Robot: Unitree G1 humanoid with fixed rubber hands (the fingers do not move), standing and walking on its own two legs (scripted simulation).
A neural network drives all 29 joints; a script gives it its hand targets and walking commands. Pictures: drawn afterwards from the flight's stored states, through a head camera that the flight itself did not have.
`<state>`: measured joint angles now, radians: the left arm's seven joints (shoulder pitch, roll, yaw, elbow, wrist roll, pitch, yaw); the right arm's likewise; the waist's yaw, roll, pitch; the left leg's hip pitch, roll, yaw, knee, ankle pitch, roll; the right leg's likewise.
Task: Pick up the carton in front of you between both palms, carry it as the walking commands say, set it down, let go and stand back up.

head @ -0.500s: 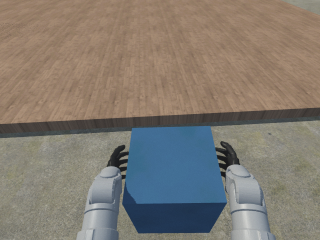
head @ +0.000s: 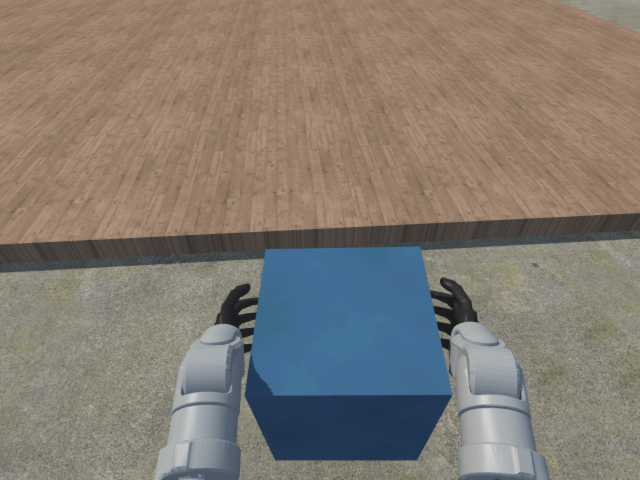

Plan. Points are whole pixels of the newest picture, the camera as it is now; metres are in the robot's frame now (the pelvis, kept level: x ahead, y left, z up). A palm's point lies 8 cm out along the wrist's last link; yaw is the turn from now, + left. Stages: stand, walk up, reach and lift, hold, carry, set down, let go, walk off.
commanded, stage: hold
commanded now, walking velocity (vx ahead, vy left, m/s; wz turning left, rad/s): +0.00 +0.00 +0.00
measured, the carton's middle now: (344, 358) +0.30 +0.00 -0.02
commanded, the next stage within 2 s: carry in 0.14 s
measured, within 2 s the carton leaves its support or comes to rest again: neither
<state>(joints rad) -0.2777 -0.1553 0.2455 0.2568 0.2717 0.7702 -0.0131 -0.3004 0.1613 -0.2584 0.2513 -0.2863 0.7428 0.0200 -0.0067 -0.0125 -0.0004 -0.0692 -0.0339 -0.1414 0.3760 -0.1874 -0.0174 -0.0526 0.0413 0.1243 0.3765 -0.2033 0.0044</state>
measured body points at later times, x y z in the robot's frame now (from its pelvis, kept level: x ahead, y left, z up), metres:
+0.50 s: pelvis +0.09 -0.01 -0.02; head +0.05 -0.01 +0.43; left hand +0.38 +0.14 +0.08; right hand +0.38 -0.17 +0.09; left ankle +0.04 +0.11 -0.74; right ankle +0.01 -0.13 -0.74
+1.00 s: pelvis +0.36 -0.05 +0.00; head +0.33 -0.05 +0.45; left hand +0.58 +0.12 +0.07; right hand +0.61 -0.18 +0.09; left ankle +0.32 +0.08 -0.67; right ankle +0.34 -0.10 -0.74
